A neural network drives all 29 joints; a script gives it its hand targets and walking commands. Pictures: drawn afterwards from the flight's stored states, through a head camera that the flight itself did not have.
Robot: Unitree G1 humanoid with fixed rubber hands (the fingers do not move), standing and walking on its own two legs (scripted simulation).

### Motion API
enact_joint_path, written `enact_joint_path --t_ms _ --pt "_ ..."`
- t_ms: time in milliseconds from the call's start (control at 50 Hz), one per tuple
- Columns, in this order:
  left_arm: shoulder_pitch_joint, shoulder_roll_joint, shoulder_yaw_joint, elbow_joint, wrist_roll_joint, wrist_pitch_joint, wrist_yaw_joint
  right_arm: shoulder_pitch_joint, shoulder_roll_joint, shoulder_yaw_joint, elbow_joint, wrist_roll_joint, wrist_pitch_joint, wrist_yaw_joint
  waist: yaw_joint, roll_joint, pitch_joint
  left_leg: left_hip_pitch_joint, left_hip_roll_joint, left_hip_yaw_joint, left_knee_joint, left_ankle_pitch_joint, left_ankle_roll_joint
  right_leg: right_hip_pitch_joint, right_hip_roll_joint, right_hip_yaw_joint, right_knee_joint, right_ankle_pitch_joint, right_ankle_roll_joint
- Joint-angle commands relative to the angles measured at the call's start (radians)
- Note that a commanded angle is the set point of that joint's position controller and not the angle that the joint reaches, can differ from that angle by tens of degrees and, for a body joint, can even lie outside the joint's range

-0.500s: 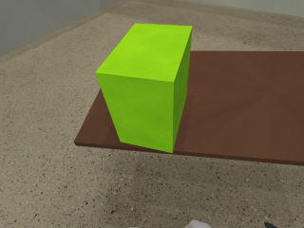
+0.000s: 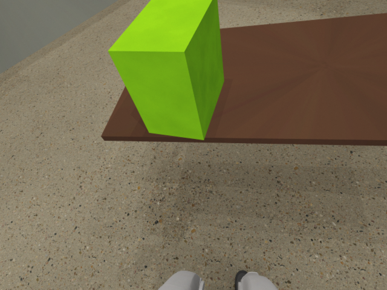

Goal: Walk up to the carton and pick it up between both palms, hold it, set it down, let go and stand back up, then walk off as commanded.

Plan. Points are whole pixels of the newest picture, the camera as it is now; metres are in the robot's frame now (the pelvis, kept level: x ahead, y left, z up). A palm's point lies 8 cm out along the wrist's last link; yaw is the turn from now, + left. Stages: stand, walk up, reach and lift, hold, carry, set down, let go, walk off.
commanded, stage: walk off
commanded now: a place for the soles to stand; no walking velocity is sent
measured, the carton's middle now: (179, 69) +0.67 +0.10 +0.07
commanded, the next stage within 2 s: stand in 1.72 s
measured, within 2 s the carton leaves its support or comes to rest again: neither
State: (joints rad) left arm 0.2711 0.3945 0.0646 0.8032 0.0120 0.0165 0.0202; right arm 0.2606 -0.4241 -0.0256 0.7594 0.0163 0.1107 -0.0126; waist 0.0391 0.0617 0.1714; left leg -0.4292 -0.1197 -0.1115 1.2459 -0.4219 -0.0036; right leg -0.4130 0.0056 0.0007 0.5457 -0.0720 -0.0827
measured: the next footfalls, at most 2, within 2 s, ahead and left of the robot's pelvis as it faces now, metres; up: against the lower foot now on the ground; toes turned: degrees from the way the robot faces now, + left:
left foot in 0.26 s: -0.10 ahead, +0.16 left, +0.00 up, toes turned -7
right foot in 0.56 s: -0.29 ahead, -0.04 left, +0.00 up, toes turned +4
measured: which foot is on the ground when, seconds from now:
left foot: up 0.00-0.24, down 0.26-0.58, up 0.60-1.00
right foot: down 0.00-0.26, up 0.28-0.54, down 0.56-1.00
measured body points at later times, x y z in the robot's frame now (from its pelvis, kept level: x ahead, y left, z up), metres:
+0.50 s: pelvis -0.25 +0.04 -0.01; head -0.23 +0.02 +0.44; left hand -0.14 +0.37 -0.09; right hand -0.17 -0.28 -0.12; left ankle -0.14 +0.17 -0.72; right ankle -0.28 -0.04 -0.67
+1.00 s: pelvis -0.38 +0.05 +0.01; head -0.35 +0.00 +0.45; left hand -0.30 +0.39 -0.05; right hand -0.31 -0.24 -0.14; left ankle -0.32 +0.21 -0.68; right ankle -0.34 -0.05 -0.73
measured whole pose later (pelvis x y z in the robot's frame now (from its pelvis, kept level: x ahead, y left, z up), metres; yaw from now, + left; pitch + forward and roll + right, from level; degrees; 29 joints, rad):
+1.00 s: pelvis -0.38 +0.05 +0.01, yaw +1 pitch -5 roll +3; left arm 0.25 0.38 0.07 0.81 0.01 -0.01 0.01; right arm 0.32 -0.42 -0.03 0.76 0.01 0.06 0.03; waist -0.01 0.09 0.14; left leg -0.39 -0.10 -0.16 0.83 -0.35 0.02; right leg -0.25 0.00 0.06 0.58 -0.27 -0.05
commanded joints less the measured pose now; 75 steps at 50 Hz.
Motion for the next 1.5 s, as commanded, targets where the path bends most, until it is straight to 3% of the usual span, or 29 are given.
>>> enact_joint_path --t_ms 0,120,160,200,220,240,260,280,320,380,500,540,560,580,620,660,860,880,1000,1040,1080,1120,1140,1200,1300,1360,1400,1440,1480 --pt "-0.071 0.257 0.101 -0.104 -0.001 -0.011 0.022 0.142 -0.193 -0.115 0.013 -0.022 -0.016 0.005 -0.035 -0.184 -0.21 0.037 -0.006 -0.033 -0.056 -0.015 0.001 0.165 -0.25 0.348 -0.318 -0.52 -0.007" --pt "-0.15 0.271 0.105 -0.132 0.019 0.02 0.019 0.252 -0.177 -0.111 0.038 -0.022 -0.019 0.021 -0.075 -0.284 -0.22 0.144 0.071 0.031 -0.348 -0.097 0.041 0.086 -0.25 0.299 -0.307 -0.542 -0.061" --pt "-0.122 0.302 0.109 -0.123 0.024 0.027 0.015 0.241 -0.186 -0.111 0.048 -0.029 -0.02 0.029 -0.055 -0.356 -0.228 0.261 0.049 0.124 -0.423 -0.123 0.045 0.002 -0.22 0.277 -0.37 -0.598 -0.016" --pt "-0.172 0.296 0.119 -0.117 0.035 0.049 0.016 0.394 -0.185 -0.119 0.077 -0.033 -0.021 0.035 -0.122 -0.325 -0.259 0.383 0.047 0.168 -0.601 -0.102 0.079 -0.069 -0.181 0.21 -0.338 -0.625 0.076" --pt "-0.15 0.256 0.109 -0.101 0.031 0.05 0.017 0.413 -0.185 -0.128 0.092 -0.044 -0.017 0.033 -0.141 -0.22 -0.222 0.383 0.081 0.079 -0.687 -0.069 0.099 -0.124 -0.146 0.203 -0.172 -0.625 0.083" --pt "-0.114 0.212 0.097 -0.093 0.014 0.055 0.016 0.358 -0.205 -0.128 0.08 -0.049 -0.013 0.03 -0.13 0.045 -0.195 0.215 0.151 -0.117 -0.781 -0.213 0.161 -0.143 -0.018 0.139 0.208 -0.687 0.075" --pt "-0.113 0.199 0.102 -0.106 0.013 0.061 0.018 0.197 -0.289 -0.126 -0.008 -0.068 -0.022 0.024 -0.112 0.268 -0.061 -0.153 0.431 -0.586 -1.037 -0.54 0.281 -0.198 0.193 0.013 0.745 -0.474 0.117" --pt "-0.164 0.227 0.112 -0.134 0.035 0.048 0.029 0.014 -0.342 -0.12 -0.072 -0.078 -0.038 0.007 -0.075 0.165 0.097 -0.501 0.504 -0.803 -1.205 -0.602 0.351 -0.031 0.201 0.185 0.944 -0.423 0.106" --pt "0.006 0.243 0.105 -0.06 -0.004 0.04 0.02 -0.234 -0.261 -0.08 -0.148 -0.088 -0.062 -0.01 0.075 0.047 0.125 -0.47 0.363 -0.511 -1.023 -0.303 0.234 -0.056 0.19 0.248 1.072 -0.338 0.112" --pt "0.063 0.245 0.105 -0.069 -0.011 0.026 0.003 -0.168 -0.167 -0.082 -0.155 -0.073 -0.06 -0.001 0.012 0.075 -0.014 -0.073 0.242 -0.276 -0.922 -0.067 0.142 -0.038 0.147 0.17 0.843 -0.313 0.129" --pt "0.05 0.181 0.078 -0.018 -0.016 0.007 0.021 -0.066 -0.228 -0.132 -0.111 -0.063 -0.016 0.031 -0.051 0.253 -0.127 0.135 0.275 -0.277 -0.845 -0.124 0.151 0.206 0.02 0.104 -0.026 -0.55 0.073" --pt "0.042 0.199 0.085 -0.01 -0.003 -0.016 0.033 0.027 -0.149 -0.121 -0.08 -0.048 -0.018 0.031 -0.074 -0.057 -0.083 0.003 0.11 -0.13 -0.546 -0.03 0.067 0.267 -0.053 0.305 -0.292 -0.49 0.104" --pt "0.032 0.294 0.088 -0.033 0.006 -0.029 0.031 0.012 -0.131 -0.126 -0.084 -0.053 -0.022 0.027 -0.08 -0.189 -0.038 -0.156 -0.02 -0.073 -0.38 -0.044 0.008 0.252 -0.25 0.539 -0.263 -0.218 0.096" --pt "-0.026 0.337 0.108 -0.032 0.017 -0.028 0.043 -0.041 -0.148 -0.124 -0.085 -0.065 -0.026 0.009 -0.039 -0.14 -0.001 -0.188 0.016 -0.138 -0.288 -0.052 0.011 0.094 -0.382 0.613 -0.252 -0.156 0.024" --pt "-0.049 0.307 0.085 -0.044 -0.003 -0.044 0.056 -0.041 -0.181 -0.129 -0.059 -0.049 -0.026 0.012 -0.051 -0.044 0.0 -0.151 -0.012 -0.205 -0.146 0.058 0.012 0.096 -0.264 0.453 -0.201 -0.105 0.052" --pt "-0.084 0.274 0.083 -0.042 0.01 -0.053 0.049 0.004 -0.173 -0.125 -0.033 -0.044 -0.023 0.025 -0.073 -0.122 -0.041 -0.118 -0.014 -0.184 -0.132 0.144 0.014 0.164 -0.172 0.336 -0.196 -0.148 0.082" --pt "0.021 0.286 0.082 -0.041 0.021 -0.07 0.015 0.019 -0.168 -0.111 -0.021 -0.041 -0.066 0.027 0.009 -0.17 -0.138 -0.2 0.048 -0.104 -0.358 0.079 -0.012 0.424 -0.237 0.414 -0.271 -0.579 -0.013" --pt "-0.016 0.281 0.074 -0.038 0.021 -0.067 0.005 0.033 -0.163 -0.107 -0.006 -0.036 -0.075 0.026 -0.009 -0.189 -0.147 -0.145 0.074 -0.058 -0.402 0.028 -0.012 0.359 -0.247 0.383 -0.271 -0.602 -0.09" --pt "-0.112 0.306 0.075 -0.045 0.035 -0.068 -0.01 0.158 -0.16 -0.114 0.005 -0.052 -0.09 0.041 -0.082 -0.287 -0.142 0.132 0.128 0.026 -0.569 0.019 0.027 0.137 -0.231 0.312 -0.255 -0.642 -0.081" --pt "-0.137 0.274 0.066 -0.045 0.033 -0.061 -0.009 0.2 -0.157 -0.118 0.026 -0.056 -0.107 0.039 -0.121 -0.197 -0.135 0.306 0.098 0.066 -0.645 0.087 0.047 -0.016 -0.179 0.215 -0.187 -0.66 -0.043" --pt "-0.113 0.219 0.055 -0.033 0.03 -0.049 -0.007 0.246 -0.168 -0.122 0.04 -0.066 -0.115 0.033 -0.132 -0.034 -0.113 0.357 0.096 -0.053 -0.796 -0.101 0.059 -0.096 -0.091 0.122 0.091 -0.633 -0.008" --pt "-0.062 0.197 0.047 -0.081 0.026 -0.041 0.004 0.153 -0.315 -0.14 -0.03 -0.066 -0.129 0.025 -0.112 0.203 -0.064 0.188 0.41 -0.701 -1.12 -0.668 0.136 -0.252 0.081 0.073 0.516 -0.552 0.068" --pt "-0.062 0.271 0.072 -0.07 0.028 -0.048 0.007 0.105 -0.337 -0.135 -0.037 -0.065 -0.125 0.026 -0.077 0.061 0.016 0.042 0.408 -0.746 -1.177 -0.66 0.154 -0.145 0.045 0.149 0.542 -0.473 0.055" --pt "0.026 0.218 0.062 -0.017 0.025 -0.06 -0.019 0.02 -0.221 -0.106 -0.06 -0.061 -0.153 0.021 -0.026 0.038 -0.084 0.165 0.256 -0.413 -1.017 -0.269 0.127 -0.075 -0.036 0.07 0.391 -0.326 0.079" --pt "-0.006 0.205 0.056 -0.01 0.015 -0.061 -0.028 0.055 -0.249 -0.123 -0.05 -0.056 -0.14 0.024 -0.078 0.087 -0.177 0.229 0.258 -0.351 -0.969 -0.122 0.17 0.057 0.008 0.016 0.169 -0.35 0.079" --pt "0.044 0.175 0.064 0.016 0.015 -0.062 -0.03 -0.001 -0.247 -0.114 -0.063 -0.047 -0.13 0.032 -0.033 0.072 -0.151 0.075 0.243 -0.289 -0.979 -0.236 0.145 0.243 0.032 -0.031 0.011 -0.323 0.062" --pt "0.069 0.18 0.054 0.029 0.011 -0.074 -0.018 -0.017 -0.183 -0.092 -0.063 -0.041 -0.128 0.033 -0.011 -0.019 -0.17 0.001 0.164 -0.171 -0.839 -0.082 0.087 0.383 0.004 0.062 -0.12 -0.305 0.034" --pt "0.113 0.283 0.077 0.017 0.029 -0.088 -0.01 -0.02 -0.115 -0.077 -0.069 -0.036 -0.134 0.027 0.028 -0.257 -0.167 -0.171 0.009 -0.001 -0.485 -0.059 0.03 0.411 -0.24 0.474 -0.324 -0.647 -0.076" --pt "0.017 0.298 0.079 0.004 0.028 -0.094 -0.01 0.047 -0.155 -0.091 -0.022 -0.032 -0.137 0.022 -0.017 -0.182 -0.137 -0.171 0.076 -0.064 -0.384 -0.033 0.026 0.377 -0.324 0.507 -0.315 -0.566 -0.14"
